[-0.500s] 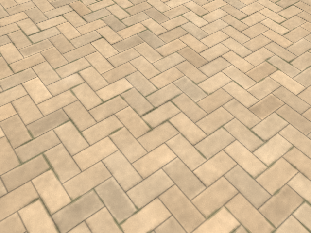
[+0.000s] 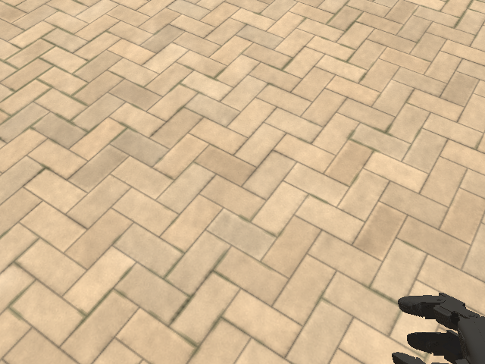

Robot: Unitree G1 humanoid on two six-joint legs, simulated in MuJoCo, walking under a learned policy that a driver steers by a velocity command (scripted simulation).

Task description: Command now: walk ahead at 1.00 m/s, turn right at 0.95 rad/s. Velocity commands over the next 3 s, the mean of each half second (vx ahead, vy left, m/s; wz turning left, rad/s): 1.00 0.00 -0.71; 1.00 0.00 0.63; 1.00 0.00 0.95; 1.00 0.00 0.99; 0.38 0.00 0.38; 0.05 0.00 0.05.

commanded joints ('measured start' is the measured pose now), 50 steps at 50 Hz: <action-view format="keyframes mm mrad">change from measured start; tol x32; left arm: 1 -97 19 -34 -154 1 -6 8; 14 -531 -33 -92 -350 39 69 -95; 20 49 105 -25 -130 60 48 -25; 50 -217 -3 -106 -229 85 -19 14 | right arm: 1 336 -241 -117 35 -16 17 -13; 22 538 -122 -71 151 82 13 -3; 37 80 -17 -51 110 46 65 91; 43 711 -223 -146 282 45 83 50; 50 380 -167 -130 209 40 55 12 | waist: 1 -187 277 -258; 14 -123 59 137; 20 182 128 -157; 43 -466 -11 -182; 45 -222 312 -275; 50 -72 -95 59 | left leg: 1 792 412 -764 -364 -806 186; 5 513 248 -176 -344 -177 111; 14 430 169 294 -490 425 66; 18 483 230 305 -146 1197 83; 20 271 191 293 410 928 130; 21 -5 15 264 853 -345 111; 32 -211 104 26 505 95 122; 41 241 -149 266 117 115 244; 45 933 182 -636 -142 -154 599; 50 247 66 -463 -420 -231 424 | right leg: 1 -752 -98 -143 582 116 -7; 17 -321 -45 -449 -111 398 -74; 20 293 -58 -264 -303 289 -144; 22 660 -549 461 -429 230 -252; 28 -100 -367 -50 -740 241 -92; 37 41 -261 -510 -792 1073 85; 41 201 -332 -515 -335 1712 123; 43 -47 -254 -504 383 1207 102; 44 -472 -70 -431 766 36 115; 50 -588 -244 -168 452 155 160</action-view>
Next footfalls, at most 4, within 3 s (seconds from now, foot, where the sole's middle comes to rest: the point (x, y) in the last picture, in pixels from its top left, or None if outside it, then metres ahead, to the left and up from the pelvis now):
0.40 right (314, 353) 0.50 -0.10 -0.75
0.86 left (314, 212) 0.95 -0.09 -0.75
1.28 right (358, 124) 1.37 -0.25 -0.75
1.74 left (268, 73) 1.63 0.11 -0.75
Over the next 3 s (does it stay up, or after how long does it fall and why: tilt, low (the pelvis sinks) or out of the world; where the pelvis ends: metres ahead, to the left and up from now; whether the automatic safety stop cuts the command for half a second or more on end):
stays up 1.91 0.41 0.02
